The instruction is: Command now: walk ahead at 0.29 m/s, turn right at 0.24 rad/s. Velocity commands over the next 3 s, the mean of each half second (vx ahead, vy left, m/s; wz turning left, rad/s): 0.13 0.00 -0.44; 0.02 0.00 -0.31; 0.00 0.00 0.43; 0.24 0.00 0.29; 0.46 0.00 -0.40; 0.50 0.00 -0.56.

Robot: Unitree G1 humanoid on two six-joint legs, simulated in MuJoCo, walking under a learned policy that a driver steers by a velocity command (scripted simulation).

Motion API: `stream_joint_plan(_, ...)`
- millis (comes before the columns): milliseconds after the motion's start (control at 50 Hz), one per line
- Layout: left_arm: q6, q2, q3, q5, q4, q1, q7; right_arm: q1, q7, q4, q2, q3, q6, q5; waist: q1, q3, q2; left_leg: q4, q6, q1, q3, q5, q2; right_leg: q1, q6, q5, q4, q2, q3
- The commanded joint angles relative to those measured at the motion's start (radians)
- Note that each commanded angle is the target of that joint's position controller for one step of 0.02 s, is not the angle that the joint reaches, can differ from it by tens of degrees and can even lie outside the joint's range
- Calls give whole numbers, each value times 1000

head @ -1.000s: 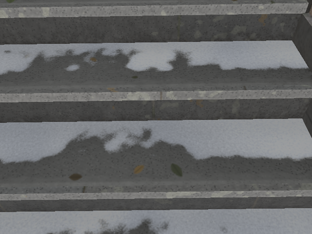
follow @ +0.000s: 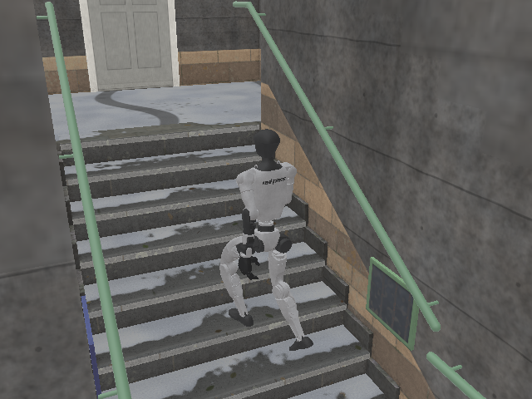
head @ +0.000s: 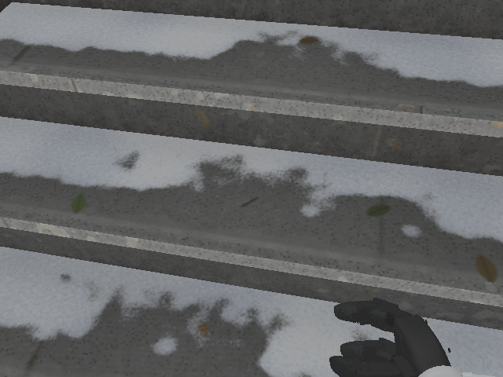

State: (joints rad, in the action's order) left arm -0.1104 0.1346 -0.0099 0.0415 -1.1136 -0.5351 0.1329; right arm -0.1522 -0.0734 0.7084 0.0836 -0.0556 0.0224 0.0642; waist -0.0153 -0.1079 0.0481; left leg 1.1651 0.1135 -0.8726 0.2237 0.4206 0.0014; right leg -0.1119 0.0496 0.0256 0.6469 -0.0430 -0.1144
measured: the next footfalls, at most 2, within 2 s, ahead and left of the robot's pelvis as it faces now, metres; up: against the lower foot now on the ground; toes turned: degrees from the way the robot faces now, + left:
right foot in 0.70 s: +0.33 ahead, -0.32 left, +0.17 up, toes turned -25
left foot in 1.22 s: +0.35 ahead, -0.09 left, +0.17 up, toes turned -9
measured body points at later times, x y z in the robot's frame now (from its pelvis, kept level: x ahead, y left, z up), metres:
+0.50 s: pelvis +0.15 -0.03 +0.12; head +0.16 -0.04 +0.57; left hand +0.34 +0.14 +0.00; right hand +0.17 -0.26 -0.03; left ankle +0.11 +0.08 -0.63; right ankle +0.15 -0.18 -0.29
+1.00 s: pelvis +0.24 -0.19 +0.23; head +0.26 -0.18 +0.67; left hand +0.43 -0.03 +0.09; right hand +0.24 -0.46 +0.09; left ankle +0.28 -0.04 -0.33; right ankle +0.30 -0.30 -0.46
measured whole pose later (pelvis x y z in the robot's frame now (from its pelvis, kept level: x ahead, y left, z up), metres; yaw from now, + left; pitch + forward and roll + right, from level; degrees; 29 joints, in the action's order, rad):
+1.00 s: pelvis +0.24 -0.19 +0.23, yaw -20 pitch +7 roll -3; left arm -0.10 0.16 0.03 0.00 -0.95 -0.12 0.05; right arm 0.19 0.00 0.96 0.23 0.05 -0.04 -0.02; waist -0.03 -0.09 -0.04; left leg 1.62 -0.06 -0.90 -0.15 0.09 0.03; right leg -0.72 0.09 0.27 0.86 0.03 0.15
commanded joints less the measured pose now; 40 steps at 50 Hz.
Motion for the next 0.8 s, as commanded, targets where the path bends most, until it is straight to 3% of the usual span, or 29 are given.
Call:
stream_joint_plan(20, 11, 101, -74, -64, 85, 75, -4, 638, 32, 210, 319, 128, -35, 34, 203, -147, -130, -710, 264, 803, -973, -676, 376, -710, -11, 22, 1188, 163, -266)
stream_joint_plan(40, 8, 67, -69, -47, 79, 68, -26, 432, 22, 204, 262, 112, -68, 10, 114, -83, -120, -702, 238, 673, -806, -680, 369, -752, 17, 53, 1313, 155, -253)
stream_joint_plan(60, 14, 57, -61, -32, 77, 81, -40, 285, -4, 211, 144, 86, -79, -20, 46, -46, -48, -696, 219, 580, -662, -703, 360, -789, 64, 80, 1392, 137, -216)
stream_joint_plan(80, 23, 25, -42, -30, 107, 125, -50, 197, -15, 213, 35, 52, -87, -29, -18, -49, -2, -713, 168, 520, -517, -783, 328, -794, 115, 107, 1372, 99, -191)
stream_joint_plan(100, 37, -33, -15, -44, 114, 106, -54, 121, -13, 209, -9, 46, -94, -19, -77, -55, -23, -736, 105, 447, -361, -761, 277, -787, 137, 111, 1281, 55, -166)
stream_joint_plan(120, 51, -40, -8, -36, 135, 118, -62, 94, 5, 198, -19, 44, -106, -16, -111, -44, -27, -756, 76, 423, -230, -715, 232, -800, 126, 173, 1187, 29, -119)
stream_joint_plan(140, 57, -37, -1, -35, 150, 144, -57, 103, 27, 198, -10, 53, -110, 0, -111, -52, -25, -783, 57, 415, -154, -604, 200, -815, 107, 157, 1155, 5, -87)
stream_joint_plan(160, 63, -18, 0, -33, 159, 160, -39, 111, 44, 168, 64, 77, -113, 4, -103, -53, -49, -816, 72, 386, -68, -549, 154, -792, 63, 133, 1133, 6, -2)
stream_joint_plan(180, 55, 4, -6, -45, 130, 164, -26, 112, 49, 147, 126, 94, -118, 30, -102, -33, -126, -874, 87, 297, -33, -632, 141, -721, 36, 164, 1337, 30, 87)
stream_joint_plan(220, 49, 64, -16, -46, 153, 238, -24, 161, 46, 143, 160, 99, -122, 37, -58, -24, -95, -889, 124, 374, -43, -602, 177, -842, 18, 165, 1444, 46, 53)
stream_joint_plan(260, 48, 119, -24, -48, 196, 311, -52, 269, 43, 172, 214, 108, -117, 40, -15, 2, -104, -887, 183, 583, -139, -709, 289, -1043, 14, 214, 1584, 70, -38)
stream_joint_plan(300, 66, 133, -22, -52, 238, 350, -92, 384, 41, 215, 222, 103, -111, 49, 10, 9, -95, -849, 211, 870, -183, -868, 376, -1307, 18, 229, 1668, 83, -130)
stream_joint_plan(360, 97, 98, 1, -45, 287, 379, -110, 418, 28, 237, 205, 88, -103, 55, 19, -12, -106, -853, 173, 1002, -109, -810, 350, -1410, 25, 258, 1627, 69, -106)
stream_joint_plan(420, 111, 61, 26, -13, 329, 457, -95, 425, 50, 238, 209, 91, -117, 55, 29, -3, -80, -895, 150, 968, -58, -730, 343, -1382, 2, 251, 1583, 8, -37)
stream_joint_plan(500, 122, 37, 53, -24, 389, 537, -83, 443, 73, 257, 227, 104, -135, 75, 48, 34, -101, -943, 143, 1053, -60, -689, 400, -1472, 21, 315, 1534, -39, -56)
stream_joint_plan(520, 122, 37, 57, -30, 404, 549, -88, 451, 70, 258, 227, 103, -134, 80, 46, 40, -120, -962, 144, 1074, -58, -640, 414, -1497, 30, 338, 1509, -54, -58)
stream_joint_plan(560, 129, 73, 55, -15, 451, 635, -103, 490, 49, 283, 205, 95, -129, 95, 51, 41, -92, -980, 117, 1087, -51, -438, 413, -1515, 42, 295, 1264, -95, -33)
stream_joint_plan(580, 142, 59, 63, -2, 468, 642, -101, 469, 43, 273, 229, 99, -128, 99, 30, 43, -118, -1012, 107, 1050, -23, -384, 407, -1464, 57, 252, 1156, -130, 6)
stream_joint_plan(600, 161, 40, 71, 9, 480, 647, -91, 444, 40, 272, 247, 104, -128, 88, 3, 46, -134, -1050, 99, 998, -4, -371, 396, -1383, 76, 256, 1041, -149, 47)
stream_joint_plan(620, 188, 51, 77, 3, 487, 672, -63, 383, 14, 257, 279, 125, -124, 32, -31, 71, -151, -1089, 94, 842, 57, -362, 397, -1162, 69, 679, 851, -108, 133)
stream_joint_plan(640, 189, 85, 74, -4, 491, 710, -53, 441, 10, 258, 272, 123, -126, 11, 15, 71, -149, -1048, 93, 809, 51, -419, 404, -1093, 74, 774, 802, -73, 175)
stream_joint_plan(660, 160, 84, 62, 1, 454, 643, -40, 415, 21, 228, 282, 124, -132, -18, 9, 63, -202, -1041, 95, 831, 80, -452, 414, -1000, 62, 722, 761, -34, 236)
stream_joint_plan(680, 122, 67, 56, -23, 420, 537, -36, 346, 32, 179, 294, 121, -147, -5, -36, 41, -220, -970, 76, 828, 89, -619, 409, -865, 79, 461, 707, 14, 246)
stream_joint_plan(700, 63, 110, 28, -46, 391, 456, -38, 320, 42, 146, 351, 131, -156, -33, -77, -55, -157, -813, 35, 859, 144, -892, 325, -710, 121, 251, 521, 85, 236)
stream_joint_plan(720, 20, 226, -9, -58, 375, 414, -68, 435, 60, 128, 264, 114, -176, -48, -38, -194, 35, -577, -64, 591, 151, -880, 195, -339, 195, -173, 478, 51, 4)
stream_joint_plan(740, 19, 329, -31, -20, 381, 233, -96, 409, 56, 77, 246, 101, -174, -43, -102, -405, 279, -295, -144, 307, 10, -189, 78, 62, 304, -252, 126, -103, -453)
stream_joint_plan(760, 16, 434, -63, -5, 343, 63, -91, 369, 39, 54, 283, 126, -143, -87, -134, -499, 255, 18, -156, 166, -255, -58, 19, 145, 221, -140, -51, -231, -737)
stream_joint_plan(780, 9, 440, -81, -4, 296, 34, -82, 365, 22, 84, 280, 151, -117, -100, -149, -400, 203, 256, -151, 122, -431, -201, -24, 11, 127, -15, -119, -234, -737)
stream_joint_plan(800, 8, 401, -82, -50, 286, 85, -86, 387, 26, 100, 226, 146, -123, -90, -113, -314, 307, 447, -146, 84, -480, -234, -13, -142, 130, 132, -99, -215, -638)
